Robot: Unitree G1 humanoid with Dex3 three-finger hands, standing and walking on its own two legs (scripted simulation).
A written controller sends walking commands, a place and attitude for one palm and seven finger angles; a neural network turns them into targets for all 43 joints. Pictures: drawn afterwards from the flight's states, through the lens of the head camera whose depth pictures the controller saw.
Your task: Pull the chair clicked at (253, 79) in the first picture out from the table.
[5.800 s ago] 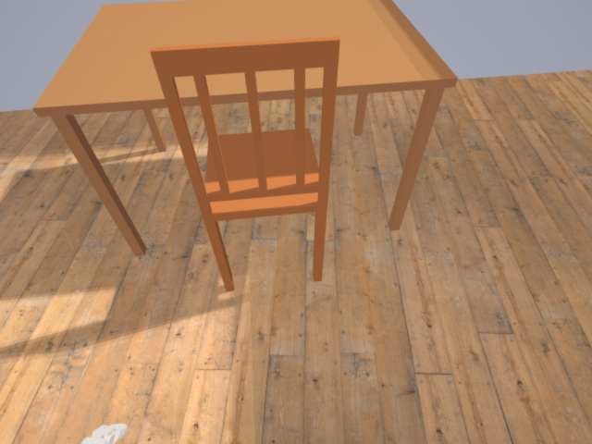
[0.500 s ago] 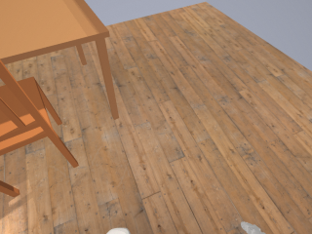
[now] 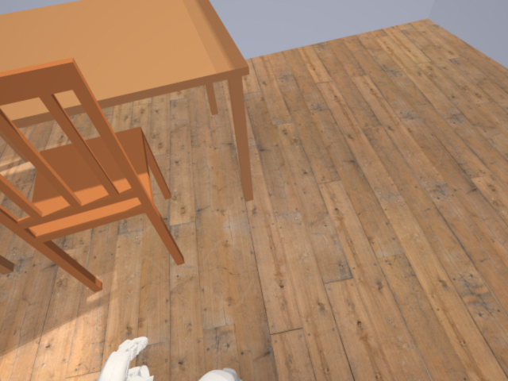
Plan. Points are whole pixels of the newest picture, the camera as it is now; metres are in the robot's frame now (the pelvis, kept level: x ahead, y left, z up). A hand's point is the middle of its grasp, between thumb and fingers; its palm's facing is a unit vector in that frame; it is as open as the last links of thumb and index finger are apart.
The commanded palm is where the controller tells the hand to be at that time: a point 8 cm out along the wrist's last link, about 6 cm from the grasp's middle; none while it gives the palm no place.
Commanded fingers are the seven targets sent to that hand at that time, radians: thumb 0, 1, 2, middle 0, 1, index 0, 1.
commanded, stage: turn to face it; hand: left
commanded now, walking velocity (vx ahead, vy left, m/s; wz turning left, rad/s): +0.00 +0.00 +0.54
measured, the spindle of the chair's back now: (41, 164) +0.59 +0.54 -0.06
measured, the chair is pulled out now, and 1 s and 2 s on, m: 0.00 0.00 0.00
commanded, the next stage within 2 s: take the last steps up to it in 0.48 s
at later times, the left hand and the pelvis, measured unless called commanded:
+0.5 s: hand out of the picture -0.02 +0.28 -0.17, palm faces +0.27 -0.93 -0.26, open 7.4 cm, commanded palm none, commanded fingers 0.00 0.90 0.90 -0.20 -0.30 -0.20 -0.30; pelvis +0.01 +0.06 +0.01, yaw +13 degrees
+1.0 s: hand out of the picture -0.01 +0.20 -0.15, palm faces +0.38 -0.91 -0.19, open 7.4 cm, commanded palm none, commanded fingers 0.00 0.90 0.90 -0.20 -0.30 -0.20 -0.30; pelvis +0.08 +0.06 +0.01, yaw +19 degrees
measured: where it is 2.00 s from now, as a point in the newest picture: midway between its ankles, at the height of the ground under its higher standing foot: (219, 366)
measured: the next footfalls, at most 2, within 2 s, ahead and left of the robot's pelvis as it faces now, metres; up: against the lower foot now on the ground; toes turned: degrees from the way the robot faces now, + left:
left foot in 0.34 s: +0.03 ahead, +0.16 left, +0.00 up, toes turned +16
right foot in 0.78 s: +0.09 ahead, -0.06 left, +0.00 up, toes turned +12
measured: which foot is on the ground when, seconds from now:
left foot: up 0.00-0.32, down 0.34-0.78, up 0.80-1.00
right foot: down 0.00-0.34, up 0.36-0.76, down 0.78-1.00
